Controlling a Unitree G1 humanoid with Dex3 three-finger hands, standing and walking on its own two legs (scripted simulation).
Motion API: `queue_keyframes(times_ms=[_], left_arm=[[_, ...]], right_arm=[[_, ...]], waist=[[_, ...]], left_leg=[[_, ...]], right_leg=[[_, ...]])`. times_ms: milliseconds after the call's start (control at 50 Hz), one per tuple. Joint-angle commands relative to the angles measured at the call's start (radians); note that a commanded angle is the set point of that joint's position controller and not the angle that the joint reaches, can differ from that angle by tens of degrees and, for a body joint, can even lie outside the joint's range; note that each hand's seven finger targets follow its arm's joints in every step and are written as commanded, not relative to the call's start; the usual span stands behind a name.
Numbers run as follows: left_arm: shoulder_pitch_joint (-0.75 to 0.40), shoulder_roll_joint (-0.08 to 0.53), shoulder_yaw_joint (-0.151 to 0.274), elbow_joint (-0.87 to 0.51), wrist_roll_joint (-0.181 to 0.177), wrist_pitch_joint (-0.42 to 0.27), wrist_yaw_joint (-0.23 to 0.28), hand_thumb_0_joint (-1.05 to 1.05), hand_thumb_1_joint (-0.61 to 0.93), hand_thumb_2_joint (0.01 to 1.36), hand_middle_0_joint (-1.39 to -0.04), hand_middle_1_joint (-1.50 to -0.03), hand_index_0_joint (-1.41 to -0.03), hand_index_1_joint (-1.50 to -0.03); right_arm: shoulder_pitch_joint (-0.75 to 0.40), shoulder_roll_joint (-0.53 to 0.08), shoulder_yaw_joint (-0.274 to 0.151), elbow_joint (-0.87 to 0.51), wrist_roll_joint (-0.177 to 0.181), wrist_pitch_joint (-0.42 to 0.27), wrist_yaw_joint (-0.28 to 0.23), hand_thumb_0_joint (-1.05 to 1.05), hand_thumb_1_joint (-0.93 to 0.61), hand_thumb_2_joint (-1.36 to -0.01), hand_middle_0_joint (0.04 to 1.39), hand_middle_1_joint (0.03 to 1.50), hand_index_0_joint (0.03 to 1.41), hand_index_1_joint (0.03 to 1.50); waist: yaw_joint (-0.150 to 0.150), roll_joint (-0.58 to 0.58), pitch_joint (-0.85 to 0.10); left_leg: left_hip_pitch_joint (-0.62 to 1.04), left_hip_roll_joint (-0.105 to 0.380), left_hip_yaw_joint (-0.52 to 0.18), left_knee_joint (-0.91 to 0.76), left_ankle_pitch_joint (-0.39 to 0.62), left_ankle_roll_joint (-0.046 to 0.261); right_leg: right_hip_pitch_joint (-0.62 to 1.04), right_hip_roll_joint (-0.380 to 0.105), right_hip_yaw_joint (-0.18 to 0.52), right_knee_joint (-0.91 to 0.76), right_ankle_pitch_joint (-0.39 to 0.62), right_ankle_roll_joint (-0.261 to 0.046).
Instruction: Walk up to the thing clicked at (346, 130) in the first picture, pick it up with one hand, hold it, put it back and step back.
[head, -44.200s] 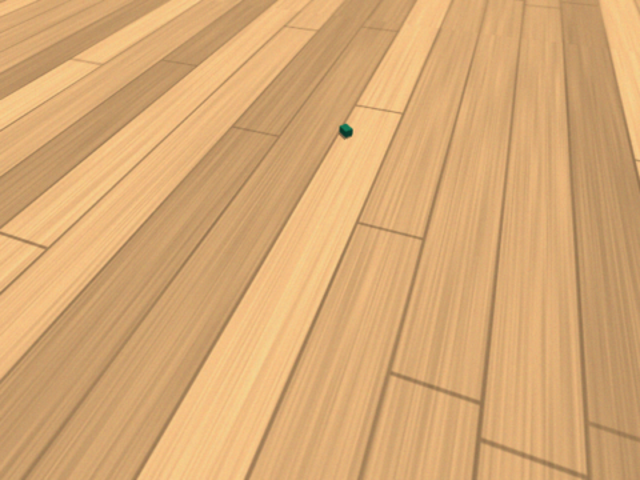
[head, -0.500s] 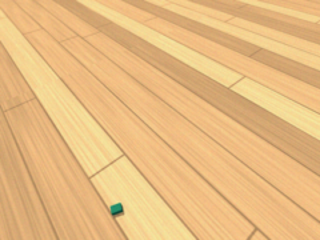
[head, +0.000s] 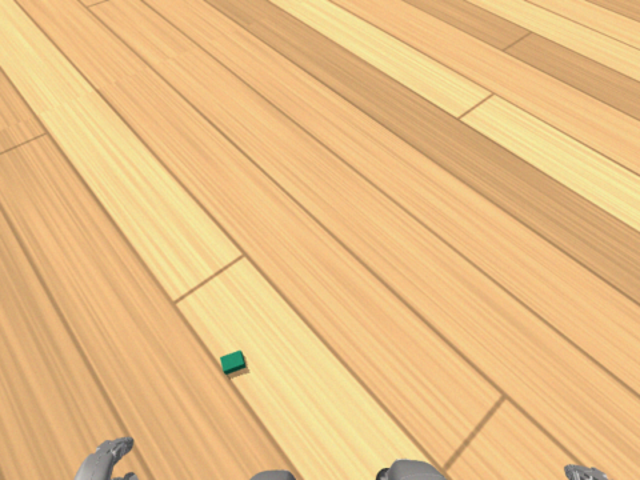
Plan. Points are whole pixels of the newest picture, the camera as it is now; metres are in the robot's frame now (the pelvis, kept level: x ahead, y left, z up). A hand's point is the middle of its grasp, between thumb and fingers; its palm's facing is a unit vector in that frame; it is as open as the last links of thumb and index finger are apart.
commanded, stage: step back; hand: left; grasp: from above
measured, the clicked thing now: (233, 362) +0.47 +0.29 -0.74
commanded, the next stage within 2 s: none
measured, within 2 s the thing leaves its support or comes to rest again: neither
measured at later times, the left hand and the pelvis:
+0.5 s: hand out of the picture +0.04 +0.27 -0.15, palm faces -0.11 -0.91 -0.40, open 7.4 cm; pelvis -0.08 +0.01 -0.01, yaw -4 degrees
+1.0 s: hand out of the picture -0.10 +0.30 -0.15, palm faces -0.01 -0.94 -0.33, open 7.4 cm; pelvis -0.22 +0.04 +0.01, yaw -2 degrees
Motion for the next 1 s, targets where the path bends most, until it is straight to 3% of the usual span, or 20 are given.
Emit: queue_keyframes(times_ms=[0, 40, 140, 280, 380, 420, 440, 460, 480, 500, 560, 700, 740, 780, 800, 820, 840, 860, 920, 980], left_arm=[[-0.068, 0.15, 0.031, -0.13, -0.015, -0.002, 0.019, 0.0, 0.9, 0.9, -0.2, -0.3, -0.2, -0.3], [0.008, 0.146, 0.027, -0.124, -0.007, 0.01, 0.027, 0.0, 0.9, 0.9, -0.2, -0.3, -0.2, -0.3], [0.051, 0.181, 0.039, -0.118, -0.009, 0.011, 0.025, 0.0, 0.9, 0.9, -0.2, -0.3, -0.2, -0.3], [0.037, 0.171, 0.047, -0.161, 0.004, -0.002, 0.019, 0.0, 0.9, 0.9, -0.2, -0.3, -0.2, -0.3], [0.139, 0.161, 0.056, -0.129, 0.018, -0.013, 0.007, 0.0, 0.9, 0.9, -0.2, -0.3, -0.2, -0.3], [0.173, 0.188, 0.065, -0.124, 0.025, -0.028, 0.007, 0.0, 0.9, 0.9, -0.2, -0.3, -0.2, -0.3], [0.161, 0.222, 0.076, -0.135, 0.027, -0.03, 0.006, 0.0, 0.9, 0.9, -0.2, -0.3, -0.2, -0.3], [0.11, 0.298, 0.089, -0.158, 0.017, -0.025, 0.001, 0.0, 0.9, 0.9, -0.2, -0.3, -0.2, -0.3], [0.046, 0.306, 0.089, -0.204, 0.026, -0.03, 0.003, 0.0, 0.9, 0.9, -0.2, -0.3, -0.2, -0.3], [0.047, 0.273, 0.086, -0.215, 0.022, -0.03, 0.007, 0.0, 0.9, 0.9, -0.2, -0.3, -0.2, -0.3], [-0.007, 0.194, 0.073, -0.233, 0.012, -0.028, 0.015, 0.0, 0.9, 0.9, -0.2, -0.3, -0.2, -0.3], [0.101, 0.201, 0.077, -0.259, 0.027, -0.011, 0.016, 0.0, 0.9, 0.9, -0.2, -0.3, -0.2, -0.3], [0.104, 0.209, 0.074, -0.259, 0.02, 0.002, 0.011, 0.0, 0.9, 0.9, -0.2, -0.3, -0.2, -0.3], [0.073, 0.22, 0.069, -0.272, 0.006, 0.015, 0.003, 0.0, 0.9, 0.9, -0.2, -0.3, -0.2, -0.3], [0.086, 0.188, 0.06, -0.28, 0.003, 0.02, -0.001, 0.0, 0.9, 0.9, -0.2, -0.3, -0.2, -0.3], [0.084, 0.148, 0.05, -0.289, -0.001, 0.018, -0.001, 0.0, 0.9, 0.9, -0.2, -0.3, -0.2, -0.3], [0.002, 0.195, 0.077, -0.293, 0.011, 0.019, 0.014, 0.0, 0.9, 0.9, -0.2, -0.3, -0.2, -0.3], [-0.01, 0.214, 0.083, -0.286, 0.021, 0.019, 0.019, 0.0, 0.9, 0.9, -0.2, -0.3, -0.2, -0.3], [0.13, 0.185, 0.082, -0.227, -0.005, 0.019, 0.005, 0.0, 0.9, 0.9, -0.2, -0.3, -0.2, -0.3], [0.134, 0.179, 0.089, -0.223, 0.004, 0.017, 0.002, 0.0, 0.9, 0.9, -0.2, -0.3, -0.2, -0.3]], right_arm=[[0.071, -0.271, -0.07, -0.062, -0.024, -0.024, -0.025, 0.0, -0.9, -0.9, 0.2, 0.3, 0.2, 0.3], [0.077, -0.272, -0.071, -0.084, -0.025, -0.029, -0.034, 0.0, -0.9, -0.9, 0.2, 0.3, 0.2, 0.3], [-0.005, -0.199, -0.059, -0.142, -0.025, -0.029, -0.059, 0.0, -0.9, -0.9, 0.2, 0.3, 0.2, 0.3], [0.086, -0.204, -0.073, -0.159, -0.015, -0.024, -0.064, 0.0, -0.9, -0.9, 0.2, 0.3, 0.2, 0.3], [0.005, -0.227, -0.075, -0.189, -0.013, -0.02, -0.05, 0.0, -0.9, -0.9, 0.2, 0.3, 0.2, 0.3], [-0.01, -0.201, -0.063, -0.193, 0.001, -0.017, -0.043, 0.0, -0.9, -0.9, 0.2, 0.3, 0.2, 0.3], [-0.019, -0.177, -0.055, -0.198, 0.007, -0.017, -0.042, 0.0, -0.9, -0.9, 0.2, 0.3, 0.2, 0.3], [-0.039, -0.146, -0.051, -0.198, 0.007, -0.011, -0.046, 0.0, -0.9, -0.9, 0.2, 0.3, 0.2, 0.3], [-0.003, -0.171, -0.058, -0.182, 0.0, -0.002, -0.049, 0.0, -0.9, -0.9, 0.2, 0.3, 0.2, 0.3], [0.025, -0.193, -0.063, -0.167, -0.004, 0.0, -0.045, 0.0, -0.9, -0.9, 0.2, 0.3, 0.2, 0.3], [0.087, -0.164, -0.045, -0.135, 0.008, -0.003, -0.041, 0.0, -0.9, -0.9, 0.2, 0.3, 0.2, 0.3], [0.09, -0.149, -0.03, -0.18, 0.002, -0.022, -0.052, 0.0, -0.9, -0.9, 0.2, 0.3, 0.2, 0.3], [0.117, -0.149, -0.039, -0.167, -0.005, -0.026, -0.049, 0.0, -0.9, -0.9, 0.2, 0.3, 0.2, 0.3], [0.17, -0.151, -0.05, -0.143, -0.019, -0.032, -0.047, 0.0, -0.9, -0.9, 0.2, 0.3, 0.2, 0.3], [0.156, -0.188, -0.062, -0.151, -0.034, -0.035, -0.047, 0.0, -0.9, -0.9, 0.2, 0.3, 0.2, 0.3], [0.131, -0.293, -0.084, -0.164, -0.05, -0.033, -0.043, 0.0, -0.9, -0.9, 0.2, 0.3, 0.2, 0.3], [0.087, -0.357, -0.094, -0.186, -0.04, -0.029, -0.037, 0.0, -0.9, -0.9, 0.2, 0.3, 0.2, 0.3], [0.027, -0.356, -0.096, -0.203, -0.038, -0.037, -0.043, 0.0, -0.9, -0.9, 0.2, 0.3, 0.2, 0.3], [-0.066, -0.217, -0.054, -0.225, -0.041, -0.045, -0.05, 0.0, -0.9, -0.9, 0.2, 0.3, 0.2, 0.3], [0.028, -0.201, -0.06, -0.211, -0.029, -0.045, -0.051, 0.0, -0.9, -0.9, 0.2, 0.3, 0.2, 0.3]], waist=[[-0.015, 0.21, -0.186], [-0.007, 0.158, -0.224], [0.029, 0.15, -0.226], [-0.028, 0.126, -0.215], [0.025, 0.118, -0.227], [0.038, 0.001, -0.258], [0.039, -0.094, -0.248], [0.056, -0.276, -0.164], [0.049, -0.285, -0.126], [0.039, -0.212, -0.085], [0.003, -0.109, -0.109], [0.065, -0.193, -0.254], [0.057, -0.198, -0.271], [0.014, -0.156, -0.257], [0.022, -0.07, -0.25], [0.017, 0.186, -0.222], [-0.035, 0.237, -0.155], [-0.026, 0.239, -0.105], [0.083, 0.111, -0.118], [0.038, 0.117, -0.148]], left_leg=[[0.195, 0.298, -0.368, -0.281, 0.764, 0.113], [0.227, 0.336, -0.34, -0.225, 0.9, 0.145], [0.285, 0.237, -0.203, -0.18, 0.78, 0.107], [0.328, 0.262, -0.209, -0.168, 0.685, 0.133], [0.135, 0.288, -0.238, -0.168, 0.401, 0.153], [0.025, 0.203, -0.165, -0.08, 0.278, 0.085], [-0.083, 0.11, -0.106, 0.021, 0.143, 0.032], [-0.112, -0.057, 0.002, 0.206, -0.149, -0.024], [-0.084, -0.069, -0.071, 0.422, -0.335, -0.039], [-0.085, -0.057, -0.118, 0.483, -0.325, -0.04], [-0.143, -0.116, -0.141, 0.511, -0.203, -0.044], [-0.158, -0.008, -0.049, 0.11, -0.24, -0.066], [-0.073, -0.006, -0.008, -0.082, -0.141, -0.052], [0.067, -0.003, 0.018, -0.315, 0.133, -0.035], [0.148, 0.088, -0.11, -0.318, 0.167, -0.005], [0.205, 0.311, -0.406, -0.351, 0.271, 0.078], [-0.028, 0.441, -0.502, -0.38, 0.289, 0.226], [-0.136, 0.483, -0.548, -0.406, 0.267, 0.28], [0.041, 0.265, -0.198, -0.287, 0.487, 0.154], [0.175, 0.247, -0.189, -0.231, 0.516, 0.156]], right_leg=[[-0.147, 0.145, 0.06, 0.303, -0.228, -0.065], [-0.169, 0.144, 0.159, 0.457, -0.391, -0.064], [-0.211, 0.134, 0.175, 0.557, -0.231, -0.044], [-0.143, 0.087, 0.11, 0.267, -0.214, -0.02], [0.077, 0.057, 0.046, 0.006, -0.089, -0.06], [0.199, 0.005, 0.131, -0.094, 0.174, -0.097], [0.227, -0.106, 0.278, -0.132, 0.264, -0.163], [0.076, -0.282, 0.478, -0.239, 0.293, -0.308], [-0.025, -0.365, 0.569, -0.265, 0.299, -0.375], [-0.069, -0.348, 0.543, -0.259, 0.314, -0.368], [0.029, -0.166, 0.258, -0.197, 0.36, -0.236], [0.343, -0.187, 0.241, -0.083, 0.482, -0.246], [0.328, -0.158, 0.217, -0.03, 0.469, -0.214], [0.215, -0.127, 0.189, 0.027, 0.37, -0.158], [0.069, -0.073, 0.166, 0.069, 0.211, -0.111], [-0.165, 0.082, 0.084, 0.243, -0.115, -0.059], [-0.122, 0.138, 0.126, 0.439, -0.391, -0.03], [-0.092, 0.119, 0.198, 0.61, -0.382, -0.03], [-0.196, 0.159, 0.216, 0.713, -0.229, -0.046], [-0.22, 0.157, 0.194, 0.67, -0.214, -0.008]])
